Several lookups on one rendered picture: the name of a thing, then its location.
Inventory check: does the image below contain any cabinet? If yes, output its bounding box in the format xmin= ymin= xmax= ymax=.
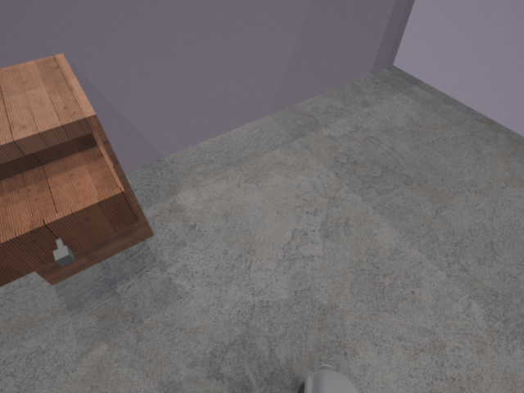
xmin=0 ymin=53 xmax=154 ymax=286

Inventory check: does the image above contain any robot right shin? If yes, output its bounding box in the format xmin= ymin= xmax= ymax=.
xmin=315 ymin=364 xmax=334 ymax=372

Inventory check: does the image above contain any right robot thigh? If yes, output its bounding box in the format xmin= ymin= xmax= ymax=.
xmin=305 ymin=369 xmax=358 ymax=393

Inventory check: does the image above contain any handle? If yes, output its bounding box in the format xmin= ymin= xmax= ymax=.
xmin=53 ymin=238 xmax=75 ymax=267

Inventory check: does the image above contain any drawer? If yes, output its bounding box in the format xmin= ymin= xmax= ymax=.
xmin=0 ymin=132 xmax=141 ymax=287

